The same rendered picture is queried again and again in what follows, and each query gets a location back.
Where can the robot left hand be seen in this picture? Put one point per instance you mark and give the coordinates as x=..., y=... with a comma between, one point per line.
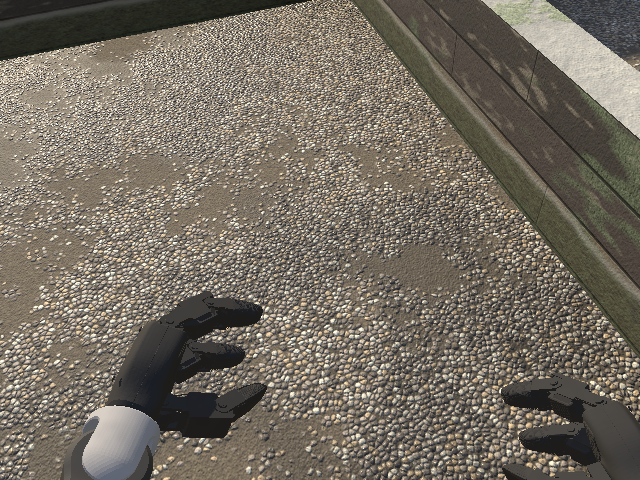
x=166, y=351

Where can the robot left forearm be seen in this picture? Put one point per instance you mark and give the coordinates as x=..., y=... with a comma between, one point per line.
x=117, y=443

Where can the robot right hand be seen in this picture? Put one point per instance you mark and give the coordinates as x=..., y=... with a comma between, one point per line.
x=602, y=435

